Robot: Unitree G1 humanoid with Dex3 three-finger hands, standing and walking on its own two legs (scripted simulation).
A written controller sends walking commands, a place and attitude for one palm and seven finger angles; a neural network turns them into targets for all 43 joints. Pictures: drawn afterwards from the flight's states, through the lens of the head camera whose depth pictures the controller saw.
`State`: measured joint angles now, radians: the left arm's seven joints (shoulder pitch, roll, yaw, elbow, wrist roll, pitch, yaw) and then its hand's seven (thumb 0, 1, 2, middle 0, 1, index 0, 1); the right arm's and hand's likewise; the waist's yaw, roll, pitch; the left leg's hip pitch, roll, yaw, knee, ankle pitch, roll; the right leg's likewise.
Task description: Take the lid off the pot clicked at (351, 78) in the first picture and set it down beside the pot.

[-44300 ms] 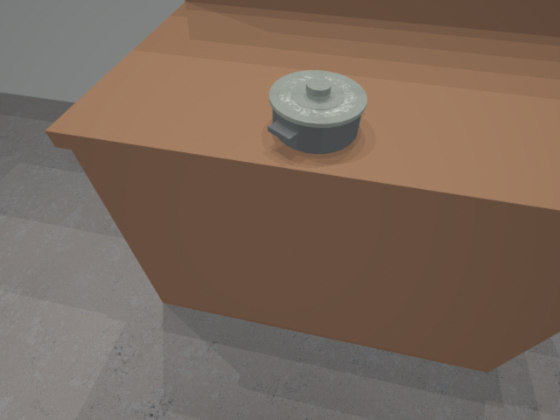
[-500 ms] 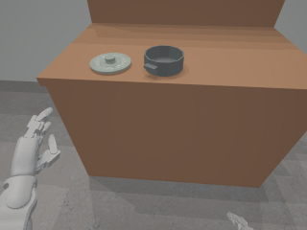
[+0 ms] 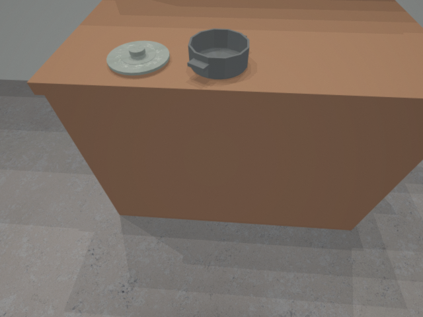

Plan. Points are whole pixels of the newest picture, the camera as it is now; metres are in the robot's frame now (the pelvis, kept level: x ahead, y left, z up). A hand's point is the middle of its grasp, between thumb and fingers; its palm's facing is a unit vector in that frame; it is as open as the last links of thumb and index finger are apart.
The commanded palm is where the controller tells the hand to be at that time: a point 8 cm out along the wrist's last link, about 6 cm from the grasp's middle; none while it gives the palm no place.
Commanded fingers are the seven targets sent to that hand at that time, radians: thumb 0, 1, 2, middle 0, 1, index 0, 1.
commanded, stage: let the arm hang, fingers relaxed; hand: left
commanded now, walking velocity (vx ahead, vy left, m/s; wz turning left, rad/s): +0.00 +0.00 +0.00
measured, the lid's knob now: (137, 50) +0.77 +0.24 +0.10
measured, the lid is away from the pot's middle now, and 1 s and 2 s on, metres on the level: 0.23 0.23 0.23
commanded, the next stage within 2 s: look to check the result in 1.16 s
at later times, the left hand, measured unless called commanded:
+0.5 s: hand out of the picture +0.04 +0.17 -0.17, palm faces +0.03 -0.98 -0.20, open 7.3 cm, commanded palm none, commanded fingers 0.00 0.90 0.90 -0.20 -0.30 -0.20 -0.30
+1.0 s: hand out of the picture +0.06 +0.17 -0.17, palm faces +0.04 -0.98 -0.20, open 7.3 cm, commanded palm none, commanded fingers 0.00 0.90 0.90 -0.20 -0.30 -0.20 -0.30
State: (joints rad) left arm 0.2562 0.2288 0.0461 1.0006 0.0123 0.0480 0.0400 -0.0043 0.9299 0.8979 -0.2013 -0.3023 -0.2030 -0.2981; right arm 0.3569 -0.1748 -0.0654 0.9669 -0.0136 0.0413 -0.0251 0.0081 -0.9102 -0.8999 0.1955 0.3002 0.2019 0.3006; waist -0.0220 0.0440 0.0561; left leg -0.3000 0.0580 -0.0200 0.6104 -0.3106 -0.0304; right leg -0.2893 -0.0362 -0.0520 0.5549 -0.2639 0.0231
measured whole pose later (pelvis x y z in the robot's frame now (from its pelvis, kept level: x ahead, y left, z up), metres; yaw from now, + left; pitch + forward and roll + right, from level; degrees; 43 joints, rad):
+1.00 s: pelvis +0.04 +0.00 +0.01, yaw -1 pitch +0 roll -1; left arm 0.24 0.15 0.05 1.10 0.01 0.01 0.04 0.01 0.92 0.90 -0.20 -0.30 -0.20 -0.30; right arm 0.30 -0.13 -0.05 1.07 -0.01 0.00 -0.04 0.01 -0.92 -0.90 0.20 0.30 0.20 0.30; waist -0.01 0.01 0.06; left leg -0.18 0.07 0.01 0.51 -0.33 -0.04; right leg -0.19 -0.03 -0.03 0.48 -0.28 0.02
